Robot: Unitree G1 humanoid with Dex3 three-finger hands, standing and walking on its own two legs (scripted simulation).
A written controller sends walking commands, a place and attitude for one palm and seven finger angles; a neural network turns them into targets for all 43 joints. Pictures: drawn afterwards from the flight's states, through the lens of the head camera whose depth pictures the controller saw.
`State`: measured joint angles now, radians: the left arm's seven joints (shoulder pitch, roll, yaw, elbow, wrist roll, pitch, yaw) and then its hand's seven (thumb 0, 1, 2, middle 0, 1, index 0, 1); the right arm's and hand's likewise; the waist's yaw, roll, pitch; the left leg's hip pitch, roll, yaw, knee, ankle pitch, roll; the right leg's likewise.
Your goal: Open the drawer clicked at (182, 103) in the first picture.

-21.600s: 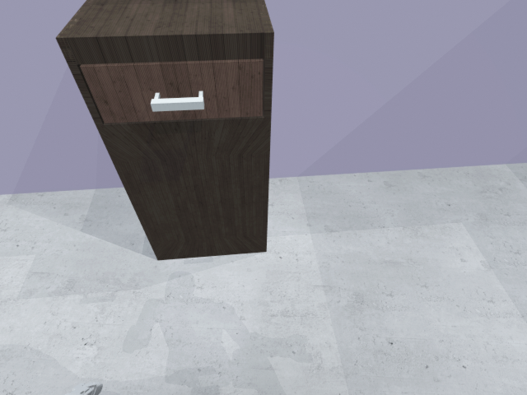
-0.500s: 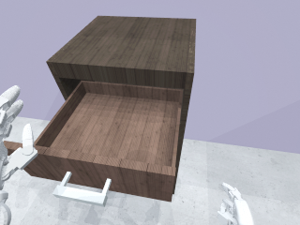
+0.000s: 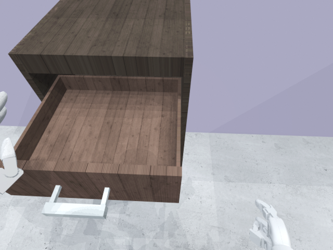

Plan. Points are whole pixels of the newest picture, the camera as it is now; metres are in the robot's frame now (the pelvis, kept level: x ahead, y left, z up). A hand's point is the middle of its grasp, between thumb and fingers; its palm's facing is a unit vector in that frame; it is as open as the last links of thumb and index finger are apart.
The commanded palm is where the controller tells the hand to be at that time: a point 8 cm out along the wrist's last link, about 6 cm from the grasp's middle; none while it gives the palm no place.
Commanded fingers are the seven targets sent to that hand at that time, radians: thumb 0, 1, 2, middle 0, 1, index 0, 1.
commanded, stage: step back with the hand held close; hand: left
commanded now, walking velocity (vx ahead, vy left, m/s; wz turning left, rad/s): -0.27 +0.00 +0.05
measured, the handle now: (78, 200) +0.22 +0.20 +0.03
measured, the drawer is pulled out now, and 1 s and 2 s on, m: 0.29 0.29 0.29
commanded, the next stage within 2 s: stop stepping back and stand still in 0.90 s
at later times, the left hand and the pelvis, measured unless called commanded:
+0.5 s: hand out of the picture +0.13 +0.24 +0.21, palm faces +0.47 -0.75 -0.46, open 7.4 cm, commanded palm +0.06 +0.29 +0.22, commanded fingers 0.00 0.90 0.90 -0.20 -0.30 -0.20 -0.30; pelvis -0.07 +0.01 -0.02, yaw +1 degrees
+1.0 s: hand out of the picture +0.04 +0.22 +0.20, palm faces +0.33 -0.77 -0.54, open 7.4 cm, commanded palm -0.04 +0.27 +0.22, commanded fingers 0.00 0.90 0.90 -0.20 -0.30 -0.20 -0.30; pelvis -0.17 -0.01 -0.01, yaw +1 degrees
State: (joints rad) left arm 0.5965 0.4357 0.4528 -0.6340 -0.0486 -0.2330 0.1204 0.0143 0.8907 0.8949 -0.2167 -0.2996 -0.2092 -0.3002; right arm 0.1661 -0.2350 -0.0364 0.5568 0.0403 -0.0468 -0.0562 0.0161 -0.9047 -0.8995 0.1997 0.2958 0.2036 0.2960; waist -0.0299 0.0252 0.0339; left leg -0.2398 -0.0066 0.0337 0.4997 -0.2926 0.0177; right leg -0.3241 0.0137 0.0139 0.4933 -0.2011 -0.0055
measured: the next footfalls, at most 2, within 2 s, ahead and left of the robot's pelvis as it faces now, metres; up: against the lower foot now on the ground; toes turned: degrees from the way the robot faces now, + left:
right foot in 0.66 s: -0.08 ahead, -0.12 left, +0.00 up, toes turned -3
left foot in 0.94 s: -0.13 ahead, +0.12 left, +0.00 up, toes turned +3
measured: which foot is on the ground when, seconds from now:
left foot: down 0.00-0.72, up 0.74-0.92, down 0.94-1.00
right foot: down 0.00-0.48, up 0.50-0.64, down 0.66-0.98, up 1.00-1.00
